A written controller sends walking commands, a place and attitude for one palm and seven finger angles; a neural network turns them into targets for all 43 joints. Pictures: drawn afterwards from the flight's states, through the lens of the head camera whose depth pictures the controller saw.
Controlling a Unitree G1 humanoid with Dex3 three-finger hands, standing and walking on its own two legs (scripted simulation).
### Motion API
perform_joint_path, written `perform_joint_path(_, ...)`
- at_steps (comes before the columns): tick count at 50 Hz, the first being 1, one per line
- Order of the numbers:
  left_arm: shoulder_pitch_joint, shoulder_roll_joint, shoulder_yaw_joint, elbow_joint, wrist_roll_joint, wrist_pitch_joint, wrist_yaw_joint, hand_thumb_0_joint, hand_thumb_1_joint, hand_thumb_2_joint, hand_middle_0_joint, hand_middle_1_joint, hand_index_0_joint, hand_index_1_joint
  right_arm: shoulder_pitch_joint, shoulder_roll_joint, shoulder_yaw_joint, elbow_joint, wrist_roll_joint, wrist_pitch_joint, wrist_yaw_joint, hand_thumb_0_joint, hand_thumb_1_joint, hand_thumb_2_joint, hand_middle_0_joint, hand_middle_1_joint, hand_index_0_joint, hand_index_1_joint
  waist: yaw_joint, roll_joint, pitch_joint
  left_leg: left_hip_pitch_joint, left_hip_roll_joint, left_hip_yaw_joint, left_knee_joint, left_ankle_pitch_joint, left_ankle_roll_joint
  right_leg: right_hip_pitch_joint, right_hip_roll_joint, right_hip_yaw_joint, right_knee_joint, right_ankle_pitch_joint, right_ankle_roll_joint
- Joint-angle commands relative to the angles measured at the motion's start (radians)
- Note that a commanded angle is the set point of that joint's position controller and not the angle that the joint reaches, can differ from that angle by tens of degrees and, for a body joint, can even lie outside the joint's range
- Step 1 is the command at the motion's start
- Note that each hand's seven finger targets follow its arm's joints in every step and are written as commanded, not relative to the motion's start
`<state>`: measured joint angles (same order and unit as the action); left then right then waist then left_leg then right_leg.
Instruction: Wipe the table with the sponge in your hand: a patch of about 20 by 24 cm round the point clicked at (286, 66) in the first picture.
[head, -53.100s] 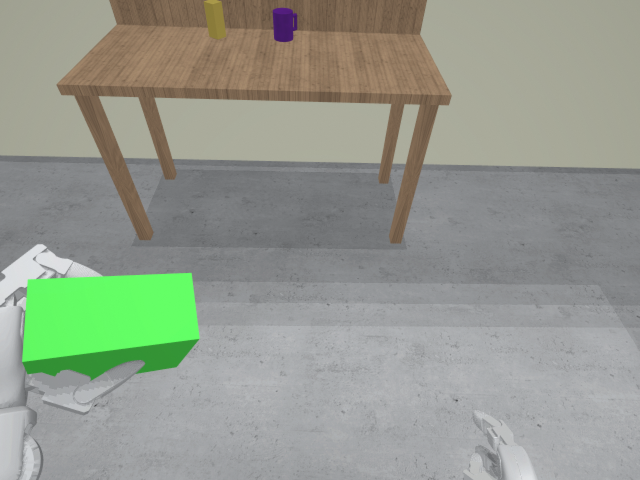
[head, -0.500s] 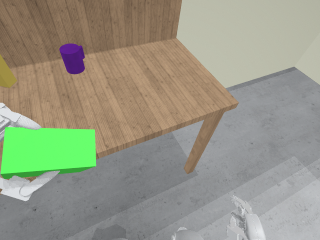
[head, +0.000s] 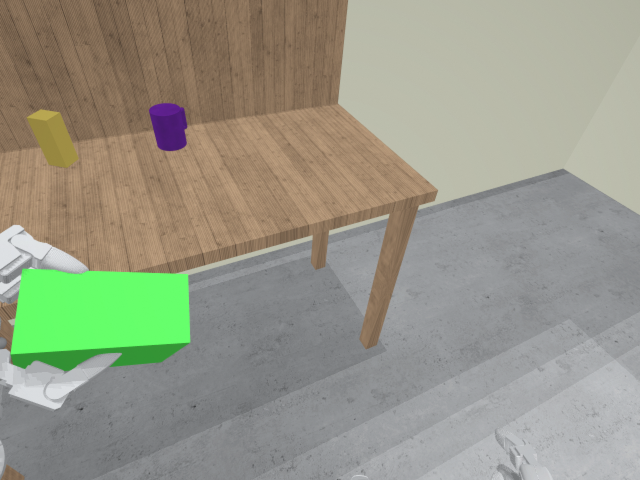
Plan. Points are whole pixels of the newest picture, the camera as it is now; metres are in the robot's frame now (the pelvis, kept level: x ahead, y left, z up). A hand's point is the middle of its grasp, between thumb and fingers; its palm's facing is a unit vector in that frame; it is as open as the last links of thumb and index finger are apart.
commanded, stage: stop stepping back and stand still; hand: left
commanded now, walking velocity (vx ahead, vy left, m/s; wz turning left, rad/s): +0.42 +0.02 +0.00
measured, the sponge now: (129, 322) +0.23 +0.20 +0.15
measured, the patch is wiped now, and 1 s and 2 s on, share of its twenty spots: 1.00 1.00 1.00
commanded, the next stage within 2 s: stand and wait in 0.82 s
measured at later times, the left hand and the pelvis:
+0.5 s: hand (7, 408) +0.12 +0.23 +0.20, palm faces +0.44 -0.83 -0.36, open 10.1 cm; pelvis -0.09 -0.03 +0.02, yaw +1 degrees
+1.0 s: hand (60, 412) +0.13 +0.20 +0.19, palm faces +0.41 -0.83 -0.37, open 10.1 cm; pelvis -0.08 -0.04 +0.02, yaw +1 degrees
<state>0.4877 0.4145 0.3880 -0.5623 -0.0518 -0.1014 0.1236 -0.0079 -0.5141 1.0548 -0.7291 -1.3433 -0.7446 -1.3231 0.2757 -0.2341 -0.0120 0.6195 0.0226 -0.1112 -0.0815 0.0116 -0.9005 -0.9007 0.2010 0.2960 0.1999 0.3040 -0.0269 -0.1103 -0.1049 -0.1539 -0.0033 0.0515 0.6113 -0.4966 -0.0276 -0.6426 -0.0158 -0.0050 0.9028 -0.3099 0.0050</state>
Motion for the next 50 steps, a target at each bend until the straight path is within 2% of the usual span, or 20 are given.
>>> perform_joint_path(1,-0.224,0.137,0.058,-0.040,0.007,-0.097,0.000,0.000,0.100,1.300,-1.200,-1.600,-1.200,-1.600,-0.096,-0.101,-0.032,-0.079,0.022,-0.098,0.018,0.000,-0.900,-0.900,0.200,0.300,0.200,0.300,0.019,0.183,0.265,-0.241,0.349,-0.309,-0.334,0.265,0.265,-0.122,-0.044,0.117,0.358,-0.140,-0.006)
perform_joint_path(5,-0.235,0.084,0.009,0.015,-0.001,-0.059,-0.035,0.000,0.100,1.300,-1.200,-1.600,-1.200,-1.600,-0.094,-0.134,-0.024,-0.126,0.008,-0.069,0.005,0.000,-0.900,-0.900,0.200,0.300,0.200,0.300,0.030,0.176,0.128,-0.285,0.108,-0.059,0.101,0.061,0.130,0.414,0.026,-0.060,-0.397,0.118,0.008)
perform_joint_path(6,-0.228,0.083,-0.001,-0.004,-0.010,-0.054,-0.038,0.000,0.100,1.300,-1.200,-1.600,-1.200,-1.600,-0.117,-0.126,-0.024,-0.142,0.009,-0.063,0.003,0.000,-0.900,-0.900,0.200,0.300,0.200,0.300,0.028,0.015,0.096,-0.362,0.020,0.007,0.310,-0.067,0.108,0.471,-0.029,0.009,-0.491,0.091,-0.012)
perform_joint_path(7,-0.224,0.138,0.038,-0.055,-0.009,-0.059,-0.032,0.000,0.100,1.300,-1.200,-1.600,-1.200,-1.600,-0.152,-0.117,-0.033,-0.175,0.009,-0.056,0.002,0.000,-0.900,-0.900,0.200,0.300,0.200,0.300,0.025,-0.187,0.042,-0.431,-0.035,-0.018,0.530,-0.103,0.090,0.408,-0.231,0.417,-0.657,-0.193,-0.108)
perform_joint_path(9,-0.243,0.164,0.074,-0.154,-0.022,-0.087,-0.037,0.000,0.100,1.300,-1.200,-1.600,-1.200,-1.600,-0.104,-0.117,-0.034,-0.132,0.006,-0.048,0.021,0.000,-0.900,-0.900,0.200,0.300,0.200,0.300,0.010,-0.187,-0.080,-0.367,0.001,-0.132,0.684,0.078,0.058,0.300,-0.292,0.572,-0.705,-0.312,-0.140)
perform_joint_path(11,-0.171,0.162,0.087,-0.189,-0.022,-0.087,-0.032,0.000,0.100,1.300,-1.200,-1.600,-1.200,-1.600,-0.135,-0.071,-0.012,-0.095,0.003,-0.028,0.029,0.000,-0.900,-0.900,0.200,0.300,0.200,0.300,-0.011,0.003,-0.022,-0.247,0.038,-0.102,0.556,0.139,0.070,0.082,-0.263,0.416,-0.691,-0.412,-0.138)
perform_joint_path(13,-0.123,0.160,0.081,-0.216,-0.016,-0.074,-0.011,0.000,0.100,1.300,-1.200,-1.600,-1.200,-1.600,-0.143,-0.058,0.001,-0.094,-0.004,-0.026,0.020,0.000,-0.900,-0.900,0.200,0.300,0.200,0.300,-0.013,-0.014,-0.015,-0.086,0.036,-0.038,0.319,0.083,0.088,-0.039,-0.237,0.279,-0.689,-0.462,-0.114)
perform_joint_path(16,-0.134,0.159,0.072,-0.248,-0.005,-0.066,0.022,0.000,0.100,1.300,-1.200,-1.600,-1.200,-1.600,-0.140,-0.078,0.015,-0.126,-0.015,-0.043,-0.007,0.000,-0.900,-0.900,0.200,0.300,0.200,0.300,-0.013,0.178,-0.036,0.038,0.039,-0.030,-0.169,-0.003,0.125,0.031,-0.116,0.102,-0.376,-0.383,-0.077)
perform_joint_path(17,-0.181,0.152,0.075,-0.250,-0.005,-0.069,0.030,0.000,0.100,1.300,-1.200,-1.600,-1.200,-1.600,-0.143,-0.110,0.001,-0.143,-0.021,-0.053,-0.008,0.000,-0.900,-0.900,0.200,0.300,0.200,0.300,-0.010,0.422,-0.011,-0.013,0.184,-0.294,-0.367,-0.163,0.190,0.029,0.039,-0.025,-0.017,-0.266,-0.025)
perform_joint_path(18,-0.248,0.172,0.096,-0.232,0.015,-0.083,0.033,0.000,0.100,1.300,-1.200,-1.600,-1.200,-1.600,-0.148,-0.112,-0.012,-0.156,-0.007,-0.075,-0.001,0.000,-0.900,-0.900,0.200,0.300,0.200,0.300,0.003,0.484,0.010,-0.123,0.320,-0.416,-0.438,-0.127,0.261,-0.016,0.064,-0.032,0.329,-0.187,0.006)
perform_joint_path(22,-0.166,0.100,0.030,0.041,0.013,-0.064,0.018,0.000,0.100,1.300,-1.200,-1.600,-1.200,-1.600,-0.115,-0.073,-0.003,-0.074,0.022,-0.075,0.031,0.000,-0.900,-0.900,0.200,0.300,0.200,0.300,0.004,0.147,0.162,-0.167,0.304,-0.369,-0.364,-0.062,0.265,-0.158,-0.049,0.065,0.412,-0.041,0.000)
perform_joint_path(28,-0.159,0.092,0.012,-0.113,0.001,-0.067,0.014,0.000,0.100,1.300,-1.200,-1.600,-1.200,-1.600,-0.157,-0.105,-0.003,-0.148,0.004,-0.068,0.018,0.000,-0.900,-0.900,0.200,0.300,0.200,0.300,0.014,0.338,0.066,-0.212,0.214,-0.199,-0.328,-0.079,0.175,0.275,0.003,-0.102,-0.222,-0.112,-0.002)
perform_joint_path(30,-0.132,0.116,0.036,-0.107,0.010,-0.060,0.020,0.000,0.100,1.300,-1.200,-1.600,-1.200,-1.600,-0.159,-0.113,-0.005,-0.152,-0.007,-0.054,0.011,0.000,-0.900,-0.900,0.200,0.300,0.200,0.300,0.034,0.232,0.034,-0.292,0.140,-0.119,-0.121,-0.082,0.134,0.496,0.027,-0.125,-0.437,0.011,-0.012)
perform_joint_path(31,-0.144,0.112,0.028,-0.121,0.010,-0.063,0.018,0.000,0.100,1.300,-1.200,-1.600,-1.200,-1.600,-0.180,-0.102,-0.011,-0.154,-0.008,-0.043,0.010,0.000,-0.900,-0.900,0.200,0.300,0.200,0.300,0.048,0.075,0.030,-0.406,0.070,-0.040,0.131,-0.078,0.107,0.568,-0.068,0.006,-0.523,-0.015,-0.066)
perform_joint_path(32,-0.147,0.162,0.068,-0.121,0.011,-0.066,0.020,0.000,0.100,1.300,-1.200,-1.600,-1.200,-1.600,-0.179,-0.088,-0.017,-0.159,-0.006,-0.035,0.012,0.000,-0.900,-0.900,0.200,0.300,0.200,0.300,0.044,-0.140,0.017,-0.502,0.003,-0.011,0.427,-0.042,0.076,0.550,-0.274,0.359,-0.670,-0.119,-0.158)
perform_joint_path(33,-0.209,0.173,0.080,-0.178,0.000,-0.082,0.023,0.000,0.100,1.300,-1.200,-1.600,-1.200,-1.600,-0.176,-0.076,-0.015,-0.158,-0.004,-0.041,0.014,0.000,-0.900,-0.900,0.200,0.300,0.200,0.300,0.028,-0.125,-0.003,-0.509,0.018,-0.074,0.562,0.033,0.059,0.489,-0.385,0.499,-0.737,-0.170,-0.209)
perform_joint_path(36,-0.171,0.163,0.092,-0.193,-0.021,-0.088,0.016,0.000,0.100,1.300,-1.200,-1.600,-1.200,-1.600,-0.157,-0.079,-0.025,-0.122,0.004,-0.018,0.021,0.000,-0.900,-0.900,0.200,0.300,0.200,0.300,-0.001,0.010,0.049,-0.340,0.105,-0.164,0.444,0.116,0.060,0.255,-0.349,0.333,-0.678,-0.183,-0.192)
perform_joint_path(40,-0.066,0.107,0.046,-0.144,-0.015,-0.075,0.045,0.000,0.100,1.300,-1.200,-1.600,-1.200,-1.600,-0.177,-0.073,-0.016,-0.150,-0.005,-0.013,-0.012,0.000,-0.900,-0.900,0.200,0.300,0.200,0.300,-0.004,0.102,0.041,-0.019,0.047,-0.020,-0.074,0.144,0.075,0.183,-0.205,0.095,-0.526,-0.252,-0.101)
perform_joint_path(43,-0.089,0.113,0.060,-0.189,-0.012,-0.082,0.062,0.000,0.100,1.300,-1.200,-1.600,-1.200,-1.600,-0.184,-0.130,-0.029,-0.185,-0.006,-0.033,-0.015,0.000,-0.900,-0.900,0.200,0.300,0.200,0.300,0.029,0.320,0.022,-0.112,0.202,-0.310,-0.268,0.077,0.150,0.265,0.003,-0.052,-0.250,-0.076,-0.004)
perform_joint_path(50,-0.083,0.098,0.038,-0.129,-0.009,-0.081,0.047,0.000,0.100,1.300,-1.200,-1.600,-1.200,-1.600,-0.189,-0.095,-0.023,-0.154,-0.007,-0.052,0.008,0.000,-0.900,-0.900,0.200,0.300,0.200,0.300,0.010,0.007,0.030,-0.145,0.042,-0.089,-0.007,0.278,0.054,0.379,-0.162,0.177,-0.548,0.138,-0.066)
